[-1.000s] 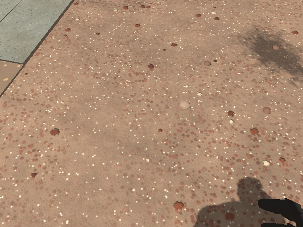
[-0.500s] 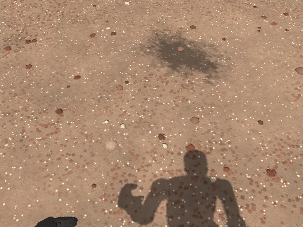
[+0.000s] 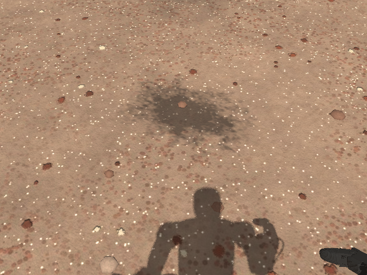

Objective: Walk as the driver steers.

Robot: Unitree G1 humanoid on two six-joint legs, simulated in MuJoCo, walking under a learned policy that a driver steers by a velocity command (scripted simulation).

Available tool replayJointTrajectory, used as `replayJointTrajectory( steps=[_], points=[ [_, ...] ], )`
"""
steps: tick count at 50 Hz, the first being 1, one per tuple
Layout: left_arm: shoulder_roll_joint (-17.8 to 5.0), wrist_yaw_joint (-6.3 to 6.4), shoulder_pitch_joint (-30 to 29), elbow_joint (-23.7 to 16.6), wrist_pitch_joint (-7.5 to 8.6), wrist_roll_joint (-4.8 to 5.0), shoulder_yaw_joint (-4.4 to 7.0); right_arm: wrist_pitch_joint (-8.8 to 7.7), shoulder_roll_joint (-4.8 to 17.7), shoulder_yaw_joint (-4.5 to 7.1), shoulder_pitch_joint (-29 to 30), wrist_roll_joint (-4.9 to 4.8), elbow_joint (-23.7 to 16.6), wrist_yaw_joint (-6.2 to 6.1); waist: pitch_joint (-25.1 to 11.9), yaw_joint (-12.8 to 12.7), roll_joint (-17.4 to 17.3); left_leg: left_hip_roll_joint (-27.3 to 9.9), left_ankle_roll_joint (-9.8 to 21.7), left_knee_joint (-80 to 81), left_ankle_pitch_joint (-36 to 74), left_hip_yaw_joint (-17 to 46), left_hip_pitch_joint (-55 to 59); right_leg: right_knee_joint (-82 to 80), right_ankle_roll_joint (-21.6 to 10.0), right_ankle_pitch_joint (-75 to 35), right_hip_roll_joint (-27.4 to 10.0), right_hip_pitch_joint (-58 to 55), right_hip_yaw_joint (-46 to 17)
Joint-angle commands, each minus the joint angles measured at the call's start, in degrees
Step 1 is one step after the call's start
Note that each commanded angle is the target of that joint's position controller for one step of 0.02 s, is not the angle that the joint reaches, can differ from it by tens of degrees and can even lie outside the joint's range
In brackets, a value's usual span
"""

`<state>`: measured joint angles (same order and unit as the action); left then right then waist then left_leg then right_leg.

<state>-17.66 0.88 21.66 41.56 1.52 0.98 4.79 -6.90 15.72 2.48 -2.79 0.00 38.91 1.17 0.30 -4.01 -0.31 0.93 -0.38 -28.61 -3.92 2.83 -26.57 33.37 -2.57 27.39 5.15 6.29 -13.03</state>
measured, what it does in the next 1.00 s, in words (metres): walks ahead, turning right: right foot, then left foot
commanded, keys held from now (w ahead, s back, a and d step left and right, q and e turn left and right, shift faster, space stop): w+e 0.90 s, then w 0.10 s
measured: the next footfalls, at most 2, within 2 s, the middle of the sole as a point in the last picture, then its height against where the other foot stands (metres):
right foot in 0.52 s outside the picture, level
left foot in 1.00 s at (240, 213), level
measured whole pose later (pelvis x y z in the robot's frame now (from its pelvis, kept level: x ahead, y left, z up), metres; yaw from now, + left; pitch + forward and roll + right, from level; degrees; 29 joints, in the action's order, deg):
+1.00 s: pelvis +0.52 -0.13 +0.00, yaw -35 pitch +2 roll -1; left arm -17.1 1.0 22.7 41.5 1.7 1.2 4.3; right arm -6.4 16.6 2.1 -1.6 0.0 39.5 1.9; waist 0.4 -4.6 -2.5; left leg 0.1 -0.6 -27.1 -0.4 3.2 -27.4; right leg 27.1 -3.1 24.9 6.2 3.0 -12.5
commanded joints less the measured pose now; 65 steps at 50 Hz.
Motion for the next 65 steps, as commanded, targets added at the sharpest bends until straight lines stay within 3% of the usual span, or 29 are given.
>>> replayJointTrajectory(
  steps=[1,2,3,4,7,12,17,21,23,25,26,27,28,29,30,31,32,36,41,47,49,50,51,52,53,54,56,59,65],
  points=[
    [0.5,-0.12,5.5,-7.2,1.38,1.24,-1.10,-0.19,17.1,5.39,-18.9,1.30,1.1,-0.23,-17.9,5.6,-22.5,-24.9,14.0,10.6,-22.4,41.8,44.4,33.6,0.0,8.4,0.7,32.9,3.2],
    [-5.9,0.15,4.3,-5.1,1.22,1.70,0.05,-0.05,11.1,4.12,-16.5,0.19,-0.3,0.02,-12.4,7.0,-13.5,-24.2,12.8,13.0,-33.7,42.5,41.0,40.6,0.9,4.4,-3.7,38.8,1.4],
    [-8.3,0.10,-1.6,-5.8,0.87,1.13,0.81,0.33,8.2,3.31,-14.3,-0.11,-0.7,-0.30,-6.3,8.3,-8.3,-22.0,10.6,13.0,-29.8,32.6,34.8,41.9,1.3,-0.9,-5.4,39.9,3.2],
    [-7.6,0.17,-4.0,-6.1,0.57,0.49,0.83,0.65,7.2,2.79,-11.8,0.39,-0.9,-0.38,-3.4,7.3,-4.2,-19.6,9.6,13.4,-21.0,25.1,28.8,40.8,1.6,-5.0,-7.3,37.6,4.5],
    [-4.8,-0.64,-5.1,-6.9,0.05,0.74,0.86,0.50,5.2,2.22,-9.9,0.70,0.5,-0.84,-0.3,5.3,-6.9,-15.2,9.2,16.8,-8.4,12.3,20.7,35.5,2.0,-10.0,-10.7,32.9,5.8],
    [-2.3,-0.95,-9.3,-8.8,-0.60,0.37,0.15,0.20,7.9,3.19,-11.4,0.49,3.1,-1.10,1.1,5.7,-4.1,-16.3,11.2,19.6,2.5,2.8,22.4,27.1,3.5,-16.9,-11.8,37.3,6.7],
    [-0.7,-2.70,-16.8,-10.4,0.26,0.31,-0.71,1.27,9.8,3.48,-12.5,0.09,4.9,-1.52,3.1,8.3,-3.1,-15.0,9.4,19.7,7.5,-6.8,24.4,11.8,2.7,-28.2,-11.0,34.2,11.2],
    [-0.9,-4.07,-21.6,-12.6,0.33,0.58,-0.80,2.50,11.7,4.01,-15.0,-1.00,6.7,-1.50,5.0,9.1,-3.2,-16.9,8.3,17.8,12.8,-10.2,29.5,4.8,0.4,-25.0,-9.7,32.7,14.6],
    [-2.7,-4.34,-20.1,-13.0,0.09,0.29,0.06,3.16,13.4,4.52,-14.4,-1.62,6.8,-1.73,3.0,6.8,-4.7,-17.2,7.2,11.9,30.1,-12.5,31.8,3.2,-1.9,-19.4,-6.7,27.4,17.4],
    [-6.3,-3.97,-9.5,-10.7,-0.42,0.15,2.22,3.94,14.7,4.90,-13.3,-2.24,6.5,-2.16,-3.5,0.1,-5.3,-15.9,5.6,-3.8,44.8,-15.0,30.3,0.3,-5.2,-17.5,-2.0,12.6,20.0],
    [-9.7,-3.06,0.8,-7.9,-0.89,0.32,4.17,3.87,13.1,4.24,-13.4,-1.92,6.1,-2.42,-8.5,-5.0,-2.9,-13.7,3.5,-18.0,37.8,-15.8,20.9,-2.5,-7.6,-20.5,-1.5,-3.9,17.2],
    [-15.2,-1.82,3.8,-6.9,-1.25,0.91,5.09,3.32,5.5,1.92,-16.3,1.23,4.0,-2.04,-12.0,-1.8,11.3,-7.2,0.6,-37.8,-9.9,-15.3,-0.7,-3.1,-13.2,-21.0,-15.1,-21.5,-5.2],
    [-16.5,-2.39,2.6,-9.6,0.09,0.53,4.52,1.20,5.1,0.82,-16.6,0.52,1.2,-1.32,-22.7,-0.1,14.7,1.6,-0.6,-51.3,-32.1,-1.8,-14.7,-13.5,-23.3,-7.1,-25.0,-30.7,-36.2],
    [-11.3,-2.89,1.9,-9.0,1.03,0.22,3.13,-0.19,10.5,2.24,-9.5,-1.82,0.0,-0.65,-17.7,-3.1,6.8,-2.0,0.2,-52.3,-26.5,3.0,-20.9,-16.8,-19.5,-5.9,-23.4,-27.8,-30.5],
    [-9.6,-2.88,-0.3,-8.5,1.63,0.13,2.48,-1.03,10.2,1.96,-7.2,-2.40,-0.9,-0.43,-10.1,-1.6,5.7,-4.2,1.2,-48.0,-21.0,2.1,-21.3,-17.2,-17.2,-9.4,-21.2,-19.6,-22.1],
    [-8.3,-2.78,-4.3,-8.8,1.86,0.12,1.97,-1.24,9.4,1.88,-7.4,-1.11,0.1,-0.94,-6.2,1.4,0.8,-6.5,1.0,-43.0,-17.0,2.1,-17.5,-17.2,-15.0,-15.6,-18.4,-11.0,-16.0],
    [-6.7,-2.62,-7.2,-9.4,1.95,-0.27,1.41,-0.87,10.0,2.28,-8.3,0.05,0.6,-1.18,-4.2,3.5,1.4,-7.8,0.4,-38.8,-14.6,2.3,-13.7,-17.9,-14.2,-22.0,-16.4,-5.0,-11.8],
    [-7.1,-1.37,-7.7,-8.7,2.36,-0.47,1.29,1.30,7.7,1.99,-8.5,1.08,0.6,-1.13,-2.5,5.4,2.4,-7.3,-2.8,-30.8,-9.4,0.6,-8.8,-20.4,-14.6,-32.8,-13.5,5.0,-5.4],
    [-8.4,-0.01,-3.5,-6.1,1.66,0.08,1.62,1.20,4.8,0.70,2.7,0.66,-2.2,-0.63,0.1,1.3,4.3,-3.4,-4.1,-9.7,7.1,0.2,-5.7,-19.6,-10.8,-26.2,-9.6,8.3,-1.8],
    [-7.6,0.42,-0.2,-3.3,0.97,0.44,1.55,-0.03,7.5,1.60,5.2,-0.36,-3.4,0.72,0.3,0.7,6.5,-2.0,-1.5,-0.4,5.5,2.1,-1.3,-13.0,-8.9,-21.5,-13.4,1.5,-9.1],
    [-7.0,0.37,-0.7,-2.8,0.58,0.15,1.40,-0.45,8.2,2.24,0.5,-0.12,-2.3,0.65,-0.4,3.1,8.0,-1.5,0.9,1.6,1.8,0.2,4.5,-9.1,-7.7,-26.8,-13.5,0.1,-9.7],
    [-5.2,0.16,-0.6,-2.8,0.58,-0.10,0.77,-0.72,9.5,3.05,-4.6,0.42,-1.0,0.33,-3.7,5.5,7.2,-1.8,2.8,2.9,1.5,-0.2,12.6,-2.7,-6.2,-32.1,-10.5,0.6,-7.7],
    [-2.6,-0.01,-0.2,-3.7,0.65,-0.93,-0.37,-0.91,12.1,3.68,-12.6,1.26,-0.3,0.02,-11.7,8.8,2.2,-10.1,6.5,1.2,1.3,8.0,26.8,12.2,-4.1,-25.8,-7.3,6.7,-4.0],
    [0.6,-0.06,8.6,-3.8,1.22,0.85,-1.33,-0.17,16.9,5.19,-19.1,1.52,2.5,0.30,-18.6,6.1,-17.0,-21.7,16.8,6.6,-11.8,34.5,45.5,31.9,0.7,-0.8,1.6,27.2,3.3],
    [-4.2,0.14,7.8,-2.8,1.60,1.27,-0.82,-0.03,12.0,4.15,-19.8,-0.58,2.7,0.87,-15.8,7.6,-14.1,-23.5,16.9,11.7,-26.6,44.0,45.4,39.7,1.2,5.3,-1.0,35.8,0.9],
    [-7.4,0.08,0.6,-3.5,1.68,1.27,0.04,0.21,8.7,3.20,-16.9,-0.80,2.2,0.67,-7.9,9.0,-7.9,-21.3,14.6,12.7,-27.2,36.2,38.6,41.7,1.2,0.4,-3.2,38.3,1.0],
    [-6.4,0.04,-7.0,-5.5,2.08,-0.35,-0.08,0.92,6.8,2.30,-12.1,0.33,1.9,0.39,-0.6,7.3,-2.5,-16.8,13.0,14.4,-15.3,24.1,26.4,37.0,1.2,-6.2,-7.0,36.5,4.6],
    [-3.4,-0.62,-5.6,-5.0,2.16,-0.30,-0.49,0.62,5.4,1.57,-11.7,0.35,2.7,0.11,-0.8,4.7,-5.8,-13.1,12.7,17.2,-4.3,16.0,21.0,29.6,1.5,-9.3,-9.8,31.0,7.1],
    [-0.3,-1.33,-15.0,-7.3,2.71,-0.72,-2.10,1.20,9.6,2.43,-14.7,-0.78,5.0,-0.51,0.9,7.1,-4.2,-12.2,12.7,20.6,3.9,6.7,19.4,9.5,3.0,-22.9,-10.4,29.9,10.4]
  ],
)
Keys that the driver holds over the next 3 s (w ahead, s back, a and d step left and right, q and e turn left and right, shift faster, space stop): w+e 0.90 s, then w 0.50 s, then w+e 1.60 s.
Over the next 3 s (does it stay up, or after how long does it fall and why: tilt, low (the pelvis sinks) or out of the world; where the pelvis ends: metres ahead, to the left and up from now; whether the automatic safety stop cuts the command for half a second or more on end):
stays up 1.12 -1.00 0.00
